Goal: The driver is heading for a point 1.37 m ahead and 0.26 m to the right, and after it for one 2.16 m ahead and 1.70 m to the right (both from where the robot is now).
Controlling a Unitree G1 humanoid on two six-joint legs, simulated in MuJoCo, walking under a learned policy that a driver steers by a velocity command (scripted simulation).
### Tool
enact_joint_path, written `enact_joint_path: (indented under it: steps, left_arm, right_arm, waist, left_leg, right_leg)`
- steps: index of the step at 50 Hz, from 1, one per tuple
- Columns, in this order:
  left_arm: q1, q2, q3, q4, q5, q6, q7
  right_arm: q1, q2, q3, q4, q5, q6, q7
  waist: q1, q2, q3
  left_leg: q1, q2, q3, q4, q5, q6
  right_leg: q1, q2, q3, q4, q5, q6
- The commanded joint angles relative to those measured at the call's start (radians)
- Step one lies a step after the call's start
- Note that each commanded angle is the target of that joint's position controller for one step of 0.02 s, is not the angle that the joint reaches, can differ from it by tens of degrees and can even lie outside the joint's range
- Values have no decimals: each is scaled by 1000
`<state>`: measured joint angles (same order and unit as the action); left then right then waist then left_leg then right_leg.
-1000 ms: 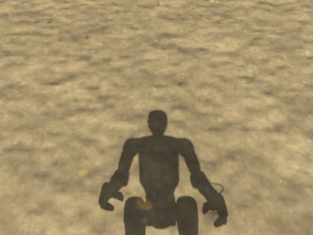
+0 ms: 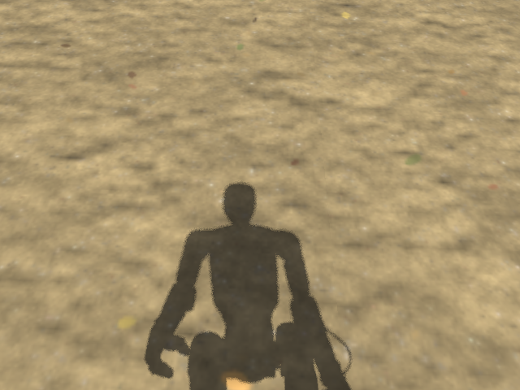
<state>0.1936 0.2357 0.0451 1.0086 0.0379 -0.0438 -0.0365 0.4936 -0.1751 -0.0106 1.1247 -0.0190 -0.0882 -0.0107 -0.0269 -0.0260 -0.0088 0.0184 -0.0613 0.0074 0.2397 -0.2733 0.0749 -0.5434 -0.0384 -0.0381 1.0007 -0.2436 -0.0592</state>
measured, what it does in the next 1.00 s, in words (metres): walks ahead: right foot, then left foot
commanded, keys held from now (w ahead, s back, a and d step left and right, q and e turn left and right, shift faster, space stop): w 1.00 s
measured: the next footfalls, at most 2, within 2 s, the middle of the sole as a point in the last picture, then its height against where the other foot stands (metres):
right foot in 0.22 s outside the picture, level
left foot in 0.78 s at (230, 359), level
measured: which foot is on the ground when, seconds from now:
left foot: down 0.00-0.24, up 0.26-0.76, down 0.78-1.00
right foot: up 0.00-0.20, down 0.22-0.78, up 0.80-1.00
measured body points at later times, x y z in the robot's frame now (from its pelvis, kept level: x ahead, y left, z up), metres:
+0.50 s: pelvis +0.28 -0.04 +0.00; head +0.29 -0.05 +0.45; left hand +0.24 +0.20 -0.15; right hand +0.37 -0.28 -0.14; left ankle +0.35 +0.11 -0.67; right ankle +0.25 -0.09 -0.74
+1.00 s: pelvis +0.56 +0.01 +0.00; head +0.58 +0.02 +0.45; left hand +0.63 +0.26 -0.15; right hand +0.56 -0.24 -0.14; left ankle +0.57 +0.06 -0.74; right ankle +0.58 -0.14 -0.66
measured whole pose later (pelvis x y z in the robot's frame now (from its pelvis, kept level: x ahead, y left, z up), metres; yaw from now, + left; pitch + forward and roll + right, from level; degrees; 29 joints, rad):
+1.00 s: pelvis +0.56 +0.01 +0.00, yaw +0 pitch -1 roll +1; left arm 0.23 0.21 0.05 0.96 0.04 -0.05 -0.02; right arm 0.34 -0.20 -0.05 1.05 -0.02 -0.09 0.00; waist 0.00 -0.03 0.04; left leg -0.14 -0.08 0.11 0.31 -0.17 0.11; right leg -0.53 -0.08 0.01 1.09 -0.25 -0.06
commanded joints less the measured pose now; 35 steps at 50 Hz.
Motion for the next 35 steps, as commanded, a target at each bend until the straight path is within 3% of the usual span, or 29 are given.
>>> enact_joint_path:
  steps: [1, 4, 6, 8, 10, 11, 12, 13, 14, 15, 16, 18, 21, 25, 29, 33, 35]
  left_arm:
    - [-133, 22, -2, -93, -3, -3, -3]
    - [-265, -1, -19, -155, -13, 0, -3]
    - [-283, 7, -22, -175, -19, 1, 1]
    - [-211, 40, -10, -166, -20, -3, 14]
    - [34, 85, 17, -90, -24, -16, 30]
    - [181, 117, 33, -44, -14, -24, 41]
    - [324, 210, 56, -23, 10, -28, 48]
    - [299, 233, 63, -27, 1, -15, 37]
    - [170, 189, 57, -44, -29, -13, 29]
    - [77, 115, 38, -64, -34, -21, 25]
    - [48, 67, 25, -57, -27, -33, 23]
    - [68, 18, 7, -27, -21, -51, 31]
    - [150, 41, 7, 7, -24, -71, 35]
    - [229, 51, 2, 20, -28, -68, 36]
    - [307, 49, -5, 38, -29, -68, 41]
    - [365, 58, -6, 62, -16, -62, 53]
    - [345, 70, -3, 63, -10, -59, 59]
  right_arm:
    - [72, -96, -8, -12, 1, -16, -4]
    - [81, -104, -4, -12, -1, -15, -10]
    - [80, -123, -7, -9, -2, -16, -12]
    - [51, -143, -11, -12, 1, -19, -14]
    - [21, -167, -19, -18, 3, -16, -16]
    - [7, -167, -19, -27, 7, -15, -12]
    - [43, -105, -7, -54, 4, -14, -7]
    - [139, -49, -10, -51, 34, -10, 4]
    - [46, -124, -26, -70, 6, -4, 2]
    - [-57, -127, -31, -100, -2, -7, 8]
    - [-91, -106, -31, -108, -2, -8, 12]
    - [-79, -70, -30, -107, -21, 16, 22]
    - [-119, -56, -34, -127, -23, 41, 32]
    - [-328, -70, -34, -203, -18, 49, 41]
    - [-482, -48, -20, -253, -4, 43, 44]
    - [-566, -63, -21, -289, -2, 36, 40]
    - [-543, -76, -28, -293, -3, 28, 35]
  waist:
    - [-3, 111, 136]
    - [-25, 132, 160]
    - [-19, 150, 157]
    - [29, 149, 113]
    - [135, 132, -20]
    - [195, 116, -94]
    - [207, -25, -216]
    - [133, -206, -297]
    - [96, -60, -145]
    - [79, -6, -21]
    - [48, 36, 54]
    - [-5, 17, 67]
    - [-20, -5, 78]
    - [18, -10, 119]
    - [64, -29, 118]
    - [87, -38, 123]
    - [59, -44, 109]
  left_leg:
    - [34, 236, -160, -98, 436, 108]
    - [-18, 218, -112, -100, 535, 106]
    - [-17, 234, -100, -91, 630, 102]
    - [10, 251, -74, 4, 891, 83]
    - [27, 240, -43, 285, 1041, 55]
    - [-90, 208, -27, 489, 874, 43]
    - [-270, 135, 15, 808, 385, 37]
    - [-558, -42, -22, 1145, -232, 10]
    - [-646, 43, -83, 1177, -144, 29]
    - [-653, 86, -72, 1128, -53, 33]
    - [-613, 118, -67, 1069, -12, 32]
    - [-515, 149, -66, 977, 1, 16]
    - [-547, 156, -28, 894, 35, -6]
    - [-670, 170, 23, 703, 184, -38]
    - [-631, 129, 74, 471, 292, -42]
    - [-645, 101, 87, 366, 255, -12]
    - [-586, 75, 93, 324, 177, 19]
  right_leg:
    - [-221, -3, -44, -45, 56, 23]
    - [-132, 24, -87, -245, 107, 20]
    - [-39, 45, -103, -344, 121, -7]
    - [98, 81, -109, -394, 114, -47]
    - [354, 120, -98, -468, 128, -86]
    - [565, 66, -45, -505, 124, -107]
    - [769, -201, 261, -520, -52, -148]
    - [891, -390, 776, -710, -124, -294]
    - [745, -345, 703, -766, -238, -272]
    - [592, -309, 549, -792, -207, -249]
    - [467, -264, 442, -824, -74, -222]
    - [350, -194, 294, -844, 83, -177]
    - [343, -162, 197, -864, 225, -172]
    - [396, -128, 126, -893, 321, -151]
    - [465, -110, 75, -874, 464, -115]
    - [621, -154, 78, -824, 579, -126]
    - [670, -173, 66, -754, 740, -124]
